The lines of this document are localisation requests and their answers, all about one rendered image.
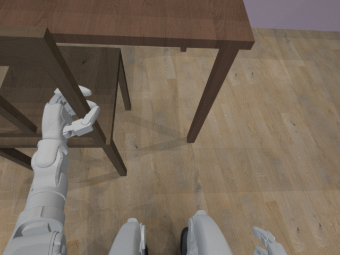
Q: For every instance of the robot left thigh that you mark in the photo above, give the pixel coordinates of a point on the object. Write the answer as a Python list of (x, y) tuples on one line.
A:
[(130, 239)]

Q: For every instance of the chair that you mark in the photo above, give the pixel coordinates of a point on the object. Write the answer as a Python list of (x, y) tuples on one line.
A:
[(37, 67)]

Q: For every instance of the left robot upper arm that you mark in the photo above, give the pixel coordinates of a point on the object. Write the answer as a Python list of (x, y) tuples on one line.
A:
[(49, 243)]

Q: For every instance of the robot thigh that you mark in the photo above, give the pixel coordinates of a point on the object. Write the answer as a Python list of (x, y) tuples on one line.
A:
[(204, 231), (130, 239)]

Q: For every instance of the robot left hand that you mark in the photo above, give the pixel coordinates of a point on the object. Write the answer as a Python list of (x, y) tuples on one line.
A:
[(56, 115)]

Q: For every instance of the left robot forearm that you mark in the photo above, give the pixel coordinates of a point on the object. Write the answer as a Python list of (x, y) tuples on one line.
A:
[(43, 211)]

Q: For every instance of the robot right hand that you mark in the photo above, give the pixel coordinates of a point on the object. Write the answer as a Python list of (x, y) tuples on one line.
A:
[(268, 240)]

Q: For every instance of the table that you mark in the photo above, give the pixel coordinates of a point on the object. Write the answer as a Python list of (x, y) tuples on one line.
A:
[(218, 24)]

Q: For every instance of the robot right thigh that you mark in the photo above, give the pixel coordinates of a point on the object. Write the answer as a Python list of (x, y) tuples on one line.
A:
[(204, 231)]

